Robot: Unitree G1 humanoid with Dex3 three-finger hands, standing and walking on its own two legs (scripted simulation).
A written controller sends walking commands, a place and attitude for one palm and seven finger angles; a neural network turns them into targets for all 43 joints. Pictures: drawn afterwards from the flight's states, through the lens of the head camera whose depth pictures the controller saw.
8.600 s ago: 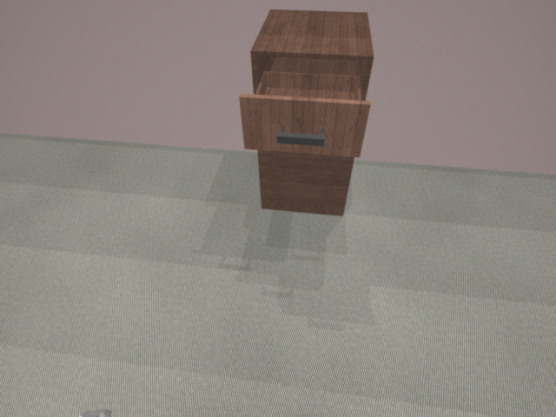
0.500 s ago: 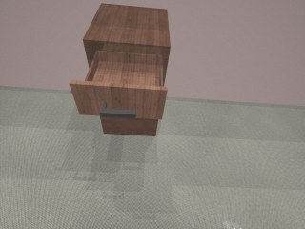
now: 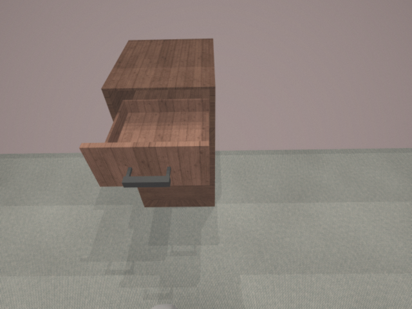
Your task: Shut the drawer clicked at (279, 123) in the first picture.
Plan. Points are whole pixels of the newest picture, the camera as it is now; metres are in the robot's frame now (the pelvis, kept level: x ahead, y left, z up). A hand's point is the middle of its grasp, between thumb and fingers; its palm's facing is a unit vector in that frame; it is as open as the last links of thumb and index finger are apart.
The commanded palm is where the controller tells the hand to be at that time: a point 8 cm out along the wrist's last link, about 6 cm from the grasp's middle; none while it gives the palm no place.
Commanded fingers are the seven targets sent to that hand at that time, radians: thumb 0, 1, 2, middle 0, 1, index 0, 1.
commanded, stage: take the last steps up to it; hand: left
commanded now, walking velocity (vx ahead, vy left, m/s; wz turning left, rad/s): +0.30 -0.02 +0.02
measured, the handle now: (148, 176) +0.50 +0.20 -0.09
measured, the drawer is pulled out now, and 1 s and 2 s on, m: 0.30 0.30 0.30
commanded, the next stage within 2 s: come to a stop and stand still in 0.46 s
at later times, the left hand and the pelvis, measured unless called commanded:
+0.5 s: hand out of the picture +0.17 +0.23 -0.18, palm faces +0.06 -0.98 -0.17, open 7.4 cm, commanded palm none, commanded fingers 0.00 0.90 0.90 -0.20 -0.30 -0.20 -0.30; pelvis +0.15 +0.05 +0.00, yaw -2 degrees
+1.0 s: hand (140, 262) +0.28 +0.19 -0.18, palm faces +0.03 -0.98 -0.21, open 7.2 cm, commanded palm none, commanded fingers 0.00 0.90 0.90 -0.20 -0.30 -0.20 -0.30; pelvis +0.20 +0.02 -0.01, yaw -2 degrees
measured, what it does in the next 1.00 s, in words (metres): walks ahead: left foot, then right foot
